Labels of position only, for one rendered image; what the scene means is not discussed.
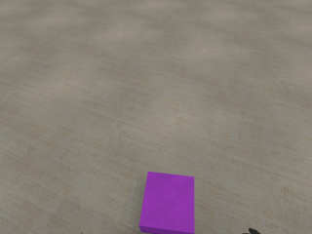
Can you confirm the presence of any carton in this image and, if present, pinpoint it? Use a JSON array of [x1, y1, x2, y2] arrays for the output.
[[139, 172, 195, 234]]

